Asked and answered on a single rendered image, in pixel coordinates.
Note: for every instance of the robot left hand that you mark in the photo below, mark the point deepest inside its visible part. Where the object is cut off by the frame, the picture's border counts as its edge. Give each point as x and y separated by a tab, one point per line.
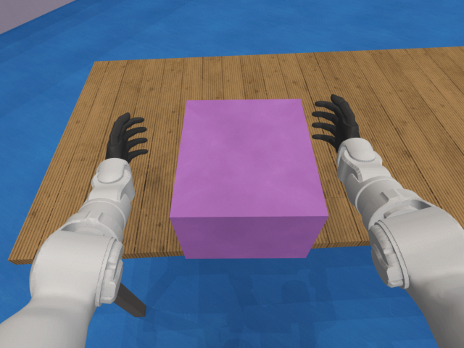
118	145

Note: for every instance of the left robot forearm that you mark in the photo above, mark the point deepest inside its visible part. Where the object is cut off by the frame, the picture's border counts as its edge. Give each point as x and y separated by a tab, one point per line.
106	210

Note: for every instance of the left robot upper arm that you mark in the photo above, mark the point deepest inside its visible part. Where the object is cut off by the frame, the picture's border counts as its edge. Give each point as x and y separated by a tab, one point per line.
76	273

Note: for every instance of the carton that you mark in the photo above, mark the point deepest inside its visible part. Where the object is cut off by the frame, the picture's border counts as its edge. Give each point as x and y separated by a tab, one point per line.
246	183

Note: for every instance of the table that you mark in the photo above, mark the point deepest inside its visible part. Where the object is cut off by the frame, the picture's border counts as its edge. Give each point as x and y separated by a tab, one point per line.
408	103

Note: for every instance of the right robot forearm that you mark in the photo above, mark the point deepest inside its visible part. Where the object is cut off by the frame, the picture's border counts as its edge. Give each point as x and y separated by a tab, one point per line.
370	186

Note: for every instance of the right robot upper arm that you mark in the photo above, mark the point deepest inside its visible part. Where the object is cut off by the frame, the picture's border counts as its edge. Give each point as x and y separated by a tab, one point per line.
423	252

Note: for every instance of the robot right hand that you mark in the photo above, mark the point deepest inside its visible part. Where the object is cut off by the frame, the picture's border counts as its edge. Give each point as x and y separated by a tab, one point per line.
344	127

